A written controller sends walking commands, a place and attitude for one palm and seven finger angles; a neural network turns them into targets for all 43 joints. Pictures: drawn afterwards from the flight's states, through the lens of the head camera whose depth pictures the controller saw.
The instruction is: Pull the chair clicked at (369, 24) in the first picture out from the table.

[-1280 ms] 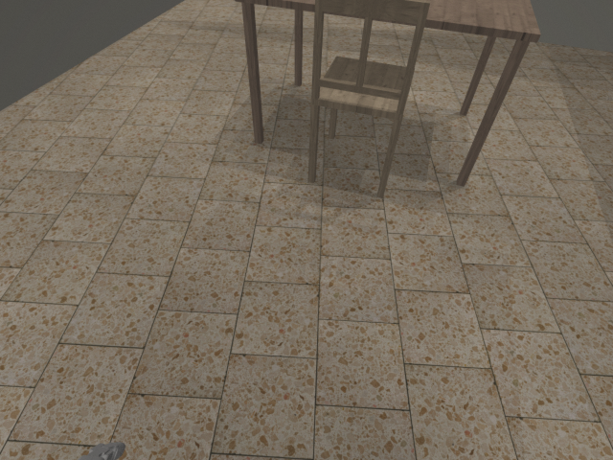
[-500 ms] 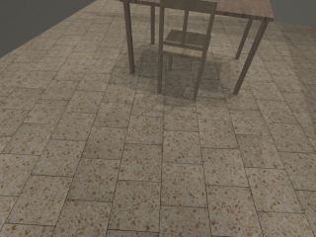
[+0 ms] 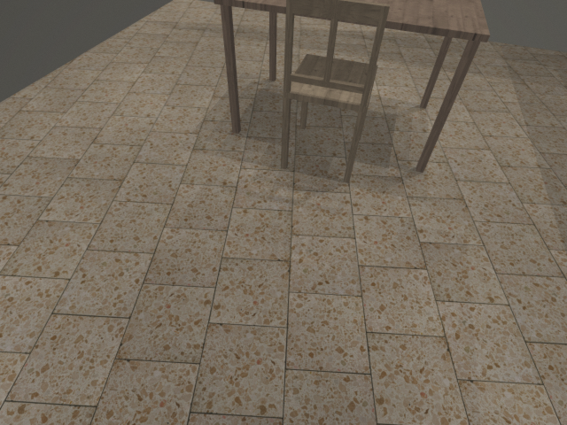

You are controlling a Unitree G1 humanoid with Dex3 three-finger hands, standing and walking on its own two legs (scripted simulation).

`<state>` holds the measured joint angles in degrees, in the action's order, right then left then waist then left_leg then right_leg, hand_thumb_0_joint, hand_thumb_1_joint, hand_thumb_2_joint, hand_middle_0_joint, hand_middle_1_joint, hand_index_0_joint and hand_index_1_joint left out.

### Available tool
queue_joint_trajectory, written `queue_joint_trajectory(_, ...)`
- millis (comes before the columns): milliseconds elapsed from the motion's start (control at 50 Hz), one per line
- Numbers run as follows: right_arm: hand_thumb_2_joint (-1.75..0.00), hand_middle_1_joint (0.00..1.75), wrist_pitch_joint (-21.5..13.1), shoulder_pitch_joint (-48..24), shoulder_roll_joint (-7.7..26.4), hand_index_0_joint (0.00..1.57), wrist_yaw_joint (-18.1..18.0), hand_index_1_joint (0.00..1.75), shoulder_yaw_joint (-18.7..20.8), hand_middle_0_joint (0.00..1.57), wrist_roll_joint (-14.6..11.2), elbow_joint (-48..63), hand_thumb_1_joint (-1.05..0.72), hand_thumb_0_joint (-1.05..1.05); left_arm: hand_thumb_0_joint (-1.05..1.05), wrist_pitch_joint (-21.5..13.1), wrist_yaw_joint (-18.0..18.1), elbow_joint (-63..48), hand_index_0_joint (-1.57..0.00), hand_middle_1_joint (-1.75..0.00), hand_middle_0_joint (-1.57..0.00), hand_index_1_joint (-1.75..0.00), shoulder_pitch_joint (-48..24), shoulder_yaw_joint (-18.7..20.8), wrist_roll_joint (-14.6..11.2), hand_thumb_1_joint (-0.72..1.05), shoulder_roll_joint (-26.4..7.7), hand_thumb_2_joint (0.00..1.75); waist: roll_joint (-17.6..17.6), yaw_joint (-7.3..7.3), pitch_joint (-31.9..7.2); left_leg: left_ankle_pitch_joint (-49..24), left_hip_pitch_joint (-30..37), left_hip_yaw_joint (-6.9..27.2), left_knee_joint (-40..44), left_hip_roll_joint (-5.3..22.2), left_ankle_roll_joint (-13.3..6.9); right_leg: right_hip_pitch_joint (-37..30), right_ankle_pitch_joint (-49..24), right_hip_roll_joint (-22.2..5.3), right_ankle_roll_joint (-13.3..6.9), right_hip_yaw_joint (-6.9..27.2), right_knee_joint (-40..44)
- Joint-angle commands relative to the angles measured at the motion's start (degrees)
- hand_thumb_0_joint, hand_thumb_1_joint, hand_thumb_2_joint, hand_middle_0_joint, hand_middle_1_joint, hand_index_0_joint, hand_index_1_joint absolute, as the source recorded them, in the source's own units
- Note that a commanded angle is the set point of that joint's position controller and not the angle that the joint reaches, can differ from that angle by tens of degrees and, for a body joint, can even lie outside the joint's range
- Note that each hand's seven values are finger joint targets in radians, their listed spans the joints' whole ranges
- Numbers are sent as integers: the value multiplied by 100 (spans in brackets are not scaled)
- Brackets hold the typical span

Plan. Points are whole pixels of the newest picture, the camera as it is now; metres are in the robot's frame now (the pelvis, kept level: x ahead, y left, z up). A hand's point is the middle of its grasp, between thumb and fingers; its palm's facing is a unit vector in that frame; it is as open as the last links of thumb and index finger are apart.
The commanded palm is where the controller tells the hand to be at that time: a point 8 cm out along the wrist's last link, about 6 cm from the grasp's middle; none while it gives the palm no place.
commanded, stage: look at it before walking up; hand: left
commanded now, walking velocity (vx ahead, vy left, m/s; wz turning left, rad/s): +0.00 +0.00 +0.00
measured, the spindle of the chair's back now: (330, 51) +1.48 -0.11 -0.11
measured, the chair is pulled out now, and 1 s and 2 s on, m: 0.00 0.00 0.00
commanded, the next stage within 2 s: walk to a spot facing it in 0.16 s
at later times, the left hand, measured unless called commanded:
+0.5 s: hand out of the picture +0.05 +0.21 -0.18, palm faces -0.05 -0.97 -0.24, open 7.4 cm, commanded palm none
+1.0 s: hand (172, 361) +0.26 +0.22 -0.19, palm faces -0.12 -0.98 -0.14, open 7.4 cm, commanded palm none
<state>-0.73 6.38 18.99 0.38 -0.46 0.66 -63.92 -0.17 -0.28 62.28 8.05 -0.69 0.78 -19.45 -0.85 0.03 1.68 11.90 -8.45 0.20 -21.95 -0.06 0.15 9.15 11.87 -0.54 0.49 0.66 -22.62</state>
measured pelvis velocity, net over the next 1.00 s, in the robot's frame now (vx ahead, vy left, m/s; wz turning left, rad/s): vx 0.22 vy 0.04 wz -0.16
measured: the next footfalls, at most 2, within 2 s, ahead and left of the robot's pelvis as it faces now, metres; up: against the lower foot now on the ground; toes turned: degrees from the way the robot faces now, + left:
left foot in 0.74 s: +0.15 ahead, +0.12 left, +0.00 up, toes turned +3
right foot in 1.20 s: +0.45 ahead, -0.08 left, +0.00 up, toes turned -21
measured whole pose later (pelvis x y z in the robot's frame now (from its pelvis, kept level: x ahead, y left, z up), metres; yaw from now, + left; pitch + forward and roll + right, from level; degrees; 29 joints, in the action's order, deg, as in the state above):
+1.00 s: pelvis +0.22 +0.04 +0.00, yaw -9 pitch +0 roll -3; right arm -5.7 23.5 4.8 -1.5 -0.2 1.2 -64.6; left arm 0.0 -0.9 61.0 15.4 3.7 1.9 -12.2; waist -2.3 -0.1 1.3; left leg 21.6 1.3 -11.6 -19.9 1.9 -2.4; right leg 34.6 13.3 -3.3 -0.7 -3.4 -65.9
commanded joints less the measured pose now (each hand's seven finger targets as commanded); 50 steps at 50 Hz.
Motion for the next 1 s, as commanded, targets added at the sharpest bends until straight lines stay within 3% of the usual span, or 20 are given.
queue_joint_trajectory(0, -90, 30, -116, -290, 1211, 20, -99, 30, 258, 20, -30, 372, -90, 0, 0, -123, 91, -371, -20, -30, -20, -30, -222, 247, -17, 90, -1151, 90, 59, -21, -337, -714, 96, 582, 358, 680, -179, -38, -601, -628, -213, 584, 412)
queue_joint_trajectory(240, -90, 30, -119, -295, 1221, 20, -107, 30, 252, 20, -29, 346, -90, 0, 0, -127, 98, -334, -20, -30, -20, -30, -228, 241, -20, 90, -1166, 90, 61, -12, -375, -908, 185, 551, 409, 707, -166, -147, -866, -638, -205, 544, 394)
queue_joint_trajectory(280, -90, 30, -13, 73, 488, 20, -73, 30, 74, 20, 23, 181, -90, 0, 0, 4, 112, -145, -20, -30, -20, -30, 206, 91, -12, 90, -451, 90, 68, -26, -334, 89, 101, 399, 342, 653, -65, -41, 286, -547, -122, 548, 369)
queue_joint_trajectory(340, -90, 30, 51, 266, 564, 20, -38, 30, 142, 20, 76, 204, -90, 0, 0, 81, 22, -172, -20, -30, -20, -30, 422, 143, 43, 90, -476, 90, 97, -38, 205, 1981, -335, 485, 481, 638, -150, 510, 1866, -389, -216, 647, 343)
queue_joint_trajectory(400, -90, 30, 38, 384, 627, 20, -28, 30, 209, 20, 77, 282, -90, 0, 0, 65, -44, -262, -20, -30, -20, -30, 639, 207, 71, 90, -427, 90, 137, -68, 632, 2559, -645, 612, 447, 749, -277, 842, 2104, -234, -310, 659, 95)
queue_joint_trajectory(480, -90, 30, -98, 629, 423, 20, -60, 30, 245, 20, 45, 362, -90, 0, 0, -63, -51, -270, -20, -30, -20, -30, 1128, 277, 60, 90, -239, 90, 30, -129, 511, 1549, -682, 373, -308, 725, -352, 573, 1337, -305, -508, 905, -138)
queue_joint_trajectory(500, -90, 30, -125, 609, 349, 20, -58, 30, 245, 20, 34, 405, -90, 0, 0, -89, -36, -235, -20, -30, -20, -30, 1278, 303, 54, 90, -282, 90, -189, -173, 444, 1393, -905, 171, -658, 605, -292, 299, 1257, -423, -592, 1124, -31)
queue_joint_trajectory(540, -90, 30, -175, 497, 43, 20, -49, 30, 233, 20, 20, 525, -90, 0, 0, -144, 15, -117, -20, -30, -20, -30, 1704, 406, 45, 90, -444, 90, -953, -271, 403, 1392, -1681, -466, -1762, 213, -75, -342, 1174, -1080, -967, 2161, 536)
queue_joint_trajectory(580, -90, 30, -262, -8, -31, 20, -53, 30, 229, 20, 19, 781, -90, 0, 0, -244, 86, 30, -20, -30, -20, -30, 2232, 468, 52, 90, -453, 90, -1147, -514, 560, 1848, -2761, -485, -2676, 305, 1, -1179, -560, -1630, -1462, 2871, 722)
queue_joint_trajectory(620, -90, 30, -331, -229, -125, 20, -49, 30, 248, 20, -3, 907, -90, 0, 0, -283, 161, 110, -20, -30, -20, -30, 2422, 493, 97, 90, -317, 90, -830, -567, 449, 2107, -3109, -307, -2765, 494, -18, -1668, -1845, -1755, -1631, 2677, 370)
queue_joint_trajectory(660, -90, 30, -354, 188, -285, 20, -33, 30, 262, 20, -50, 812, -90, 0, 0, -280, 180, 10, -20, -30, -20, -30, 1978, 471, 123, 90, -225, 90, -668, -223, 238, 1887, -2144, -275, -1854, 542, -66, -1001, -1709, -1546, -1337, 2088, 107)
queue_joint_trajectory(700, -90, 30, -396, 1505, -331, 20, -67, 30, 290, 20, -35, 319, -90, 0, 0, -278, 120, -144, -20, -30, -20, -30, 1310, 462, 31, 90, -56, 90, -131, 509, -109, 461, 523, -672, -413, 180, -140, 690, -1376, -697, -817, 1071, -855)
queue_joint_trajectory(720, -90, 30, -425, 2581, 181, 20, -152, 30, 439, 20, 23, -17, -90, 0, 0, -269, 62, -263, -20, -30, -20, -30, 1250, 442, -42, 90, 260, 90, 1224, 854, -527, 697, 1868, 623, 74, 1068, -322, 1858, -398, -55, -480, 371, -2472)
queue_joint_trajectory(740, -90, 30, -410, 3247, 592, 20, -210, 30, 543, 20, 63, -193, -90, 0, 0, -289, 56, -439, -20, -30, -20, -30, 1118, 379, -59, 90, 504, 90, 2234, 929, -491, 564, 2116, 2484, 938, 2529, -719, 2945, 1911, 365, -195, -160, -3980)
queue_joint_trajectory(760, -90, 30, -333, 2975, 422, 20, -200, 30, 474, 20, 57, -133, -90, 0, 0, -285, 101, -456, -20, -30, -20, -30, 1026, 422, 21, 90, 372, 90, 1515, 778, -107, 587, 1662, 2665, 1021, 2788, -915, 3094, 1866, 43, -310, 293, -4564)
queue_joint_trajectory(800, -90, 30, -374, 2180, -197, 20, -181, 30, 341, 20, 34, 127, -90, 0, 0, -244, 24, -314, -20, -30, -20, -30, 822, 420, 91, 90, 484, 90, 214, 440, 795, -42, 606, 1751, 1052, 2506, -920, 3230, 1012, -435, -265, 200, -4890)
queue_joint_trajectory(820, -90, 30, -421, 2126, -297, 20, -199, 30, 295, 20, 50, 146, -90, 0, 0, -205, -18, -283, -20, -30, -20, -30, 825, 416, 112, 90, 645, 90, 151, 330, 970, -682, 359, 1237, 1028, 2289, -785, 3084, 809, -472, -204, 150, -4938)
queue_joint_trajectory(880, -90, 30, -526, 2198, -480, 20, -260, 30, 243, 20, 36, 17, -90, 0, 0, -96, -71, -235, -20, -30, -20, -30, 1118, 397, 101, 90, 897, 90, 707, 69, 689, -2363, 685, -174, 820, 1681, -428, 3086, 364, -370, -146, -118, -4815)
queue_joint_trajectory(940, -90, 30, -538, 2299, -595, 20, -269, 30, 209, 20, 21, -55, -90, 0, 0, -34, -123, -435, -20, -30, -20, -30, 775, 381, 93, 90, 931, 90, 841, -23, 764, -2801, 689, -706, 981, 1399, -300, 3188, -49, -298, -131, -488, -4242)
queue_joint_trajectory(980, -90, 30, -534, 2407, -665, 20, -277, 30, 202, 20, 42, -123, -90, 0, 0, -42, -154, -660, -20, -30, -20, -30, 236, 342, 84, 90, 940, 90, 864, 61, 936, -3079, 718, -880, 1063, 1307, -305, 3028, -319, -279, -151, -777, -3201)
